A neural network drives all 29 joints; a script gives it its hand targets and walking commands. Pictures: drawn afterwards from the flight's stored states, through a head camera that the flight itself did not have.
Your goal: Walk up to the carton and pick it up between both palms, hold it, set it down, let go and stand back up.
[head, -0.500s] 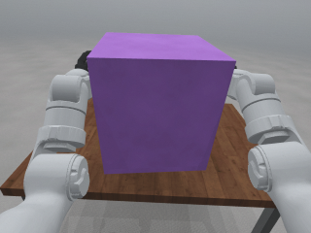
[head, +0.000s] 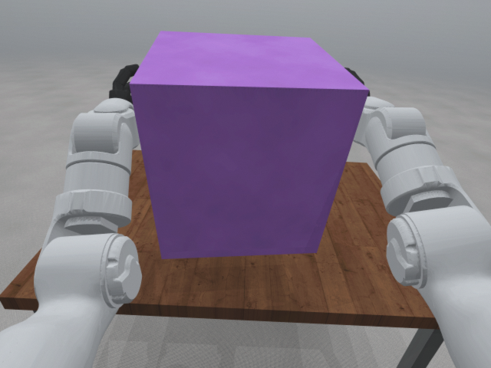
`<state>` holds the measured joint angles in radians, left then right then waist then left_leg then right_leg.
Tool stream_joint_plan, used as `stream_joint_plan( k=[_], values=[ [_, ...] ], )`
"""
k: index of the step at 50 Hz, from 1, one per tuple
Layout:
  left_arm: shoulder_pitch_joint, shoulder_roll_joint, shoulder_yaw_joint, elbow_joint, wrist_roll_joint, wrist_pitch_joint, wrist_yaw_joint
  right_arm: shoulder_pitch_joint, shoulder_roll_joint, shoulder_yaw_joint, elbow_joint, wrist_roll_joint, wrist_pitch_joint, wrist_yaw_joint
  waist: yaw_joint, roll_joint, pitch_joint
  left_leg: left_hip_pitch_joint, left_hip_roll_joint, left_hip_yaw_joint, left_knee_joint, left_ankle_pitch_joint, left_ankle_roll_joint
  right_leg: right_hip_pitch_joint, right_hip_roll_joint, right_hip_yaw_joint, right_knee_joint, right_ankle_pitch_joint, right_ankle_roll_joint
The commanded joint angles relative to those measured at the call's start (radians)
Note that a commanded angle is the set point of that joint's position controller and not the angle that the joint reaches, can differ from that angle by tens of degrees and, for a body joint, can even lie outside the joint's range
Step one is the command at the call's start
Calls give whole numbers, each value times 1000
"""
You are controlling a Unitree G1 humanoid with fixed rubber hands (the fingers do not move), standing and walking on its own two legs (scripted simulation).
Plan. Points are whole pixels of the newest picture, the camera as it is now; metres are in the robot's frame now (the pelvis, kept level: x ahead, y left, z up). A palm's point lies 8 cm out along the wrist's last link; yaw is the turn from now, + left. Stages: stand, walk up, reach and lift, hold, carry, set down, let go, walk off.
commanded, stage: set down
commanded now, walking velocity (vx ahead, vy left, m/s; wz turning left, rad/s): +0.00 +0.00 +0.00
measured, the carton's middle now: (239, 143) +0.40 +0.02 +0.28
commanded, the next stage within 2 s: none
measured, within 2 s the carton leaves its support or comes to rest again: neither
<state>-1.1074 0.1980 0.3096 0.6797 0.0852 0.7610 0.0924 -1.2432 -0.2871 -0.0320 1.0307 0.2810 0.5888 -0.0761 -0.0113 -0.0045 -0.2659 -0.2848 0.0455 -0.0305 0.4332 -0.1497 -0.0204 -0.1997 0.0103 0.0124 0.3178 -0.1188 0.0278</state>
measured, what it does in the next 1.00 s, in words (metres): stands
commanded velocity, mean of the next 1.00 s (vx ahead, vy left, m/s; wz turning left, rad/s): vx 0.00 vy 0.00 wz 0.00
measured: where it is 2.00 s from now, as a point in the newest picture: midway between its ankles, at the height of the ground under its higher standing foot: outside the picture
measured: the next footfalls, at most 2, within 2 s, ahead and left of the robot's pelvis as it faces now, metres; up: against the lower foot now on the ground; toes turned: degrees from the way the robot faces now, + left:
none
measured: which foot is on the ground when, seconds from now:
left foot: down 0.00-1.00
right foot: down 0.00-1.00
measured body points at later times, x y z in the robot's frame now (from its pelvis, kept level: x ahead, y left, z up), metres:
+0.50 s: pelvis +0.02 +0.00 +0.00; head -0.07 +0.02 +0.44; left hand +0.41 +0.19 +0.30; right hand +0.43 -0.15 +0.32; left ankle +0.05 +0.13 -0.74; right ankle +0.03 -0.14 -0.74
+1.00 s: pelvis +0.02 +0.00 +0.00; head -0.06 +0.01 +0.45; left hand +0.42 +0.19 +0.27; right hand +0.44 -0.16 +0.29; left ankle +0.05 +0.13 -0.74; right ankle +0.03 -0.14 -0.74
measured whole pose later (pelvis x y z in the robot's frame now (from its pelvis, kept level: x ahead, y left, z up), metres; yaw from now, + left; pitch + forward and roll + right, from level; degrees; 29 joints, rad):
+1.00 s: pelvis +0.02 +0.00 +0.00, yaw +0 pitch -2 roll -2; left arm -1.01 0.14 0.32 0.68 0.10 0.66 0.13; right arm -1.19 -0.28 -0.03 1.17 0.27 0.36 0.00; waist -0.01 0.00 -0.15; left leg -0.21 0.06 -0.03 0.43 -0.18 -0.03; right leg -0.12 0.02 0.01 0.29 -0.14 0.02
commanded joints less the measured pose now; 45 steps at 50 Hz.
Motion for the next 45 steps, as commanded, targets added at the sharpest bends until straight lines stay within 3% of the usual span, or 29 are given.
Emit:
stream_joint_plan(
  k=[1, 5, 7, 9, 18, 22, 26, 30, 32, 35, 38, 45],
  values=[
    [-762, -615, -147, -91, -58, -116, -221, -805, 534, -59, -161, 41, -153, 162, -32, 102, -186, 147, -45, -21, -194, -58, -25, 170, 63, -21, -68, -66, -38],
    [-739, -644, -190, -128, -68, -130, -211, -809, 520, -37, -201, 47, -201, 166, -37, 105, -213, 195, -44, -23, -189, -7, -28, 182, 65, -28, -74, -39, -36],
    [-728, -651, -202, -154, -77, -141, -202, -823, 531, -4, -249, 61, -219, 167, -12, 86, -275, 233, -48, -13, -171, 59, -27, 197, 68, -27, -73, -5, -35],
    [-724, -670, -239, -198, -94, -152, -187, -817, 539, 25, -282, 77, -229, 168, -11, 89, -326, 278, -54, -9, -151, 130, -34, 198, 70, -29, -75, 36, -39],
    [-678, -671, -268, -296, -87, -160, -154, -730, 542, 91, -269, 126, -237, 169, 10, 98, -360, 372, -56, -3, -96, 338, -61, 198, 83, -39, -72, 146, -32],
    [-665, -669, -269, -319, -78, -161, -145, -695, 537, 102, -229, 125, -237, 183, 15, 107, -328, 372, -56, -4, -92, 368, -73, 199, 83, -41, -69, 148, -33],
    [-660, -665, -240, -294, -58, -162, -139, -703, 528, 90, -205, 113, -250, 198, 41, 104, -285, 341, -51, 0, -106, 312, -70, 182, 81, -38, -75, 97, -38],
    [-649, -668, -237, -274, -57, -170, -131, -704, 522, 72, -181, 94, -269, 217, 42, 117, -272, 330, -47, 0, -116, 266, -73, 156, 76, -40, -75, 63, -41],
    [-645, -656, -203, -255, -38, -173, -132, -695, 528, 63, -149, 74, -275, 223, 59, 98, -249, 310, -48, 8, -125, 244, -64, 161, 72, -40, -74, 50, -35],
    [-657, -666, -220, -256, -41, -178, -127, -696, 516, 46, -153, 63, -289, 233, 51, 113, -262, 306, -45, 4, -127, 215, -68, 145, 71, -43, -71, 36, -40],
    [-643, -651, -195, -234, -26, -184, -123, -687, 513, 46, -127, 45, -296, 241, 70, 95, -252, 297, -46, 8, -131, 210, -61, 143, 70, -46, -72, 35, -35],
    [-614, -660, -203, -240, -21, -193, -112, -653, 510, 44, -133, 30, -313, 253, 73, 109, -264, 298, -47, 3, -132, 194, -64, 131, 66, -50, -66, 38, -40]
  ],
)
